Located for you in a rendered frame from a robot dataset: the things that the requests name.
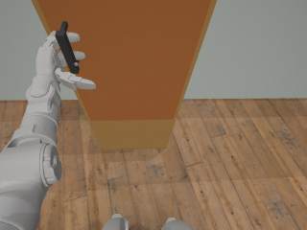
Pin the left robot shin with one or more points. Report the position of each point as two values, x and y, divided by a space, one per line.
116 216

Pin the cupboard door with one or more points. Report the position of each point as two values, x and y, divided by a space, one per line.
137 52

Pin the robot left hand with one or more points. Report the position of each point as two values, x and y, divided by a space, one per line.
48 62

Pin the robot left upper arm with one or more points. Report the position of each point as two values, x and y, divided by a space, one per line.
26 174

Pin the handle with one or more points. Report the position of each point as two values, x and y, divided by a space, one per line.
65 46

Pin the right robot shin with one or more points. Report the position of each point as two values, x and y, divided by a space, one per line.
170 219

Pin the robot left forearm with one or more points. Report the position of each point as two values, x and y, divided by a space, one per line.
41 118

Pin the robot shin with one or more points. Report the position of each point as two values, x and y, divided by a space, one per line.
170 219
116 216

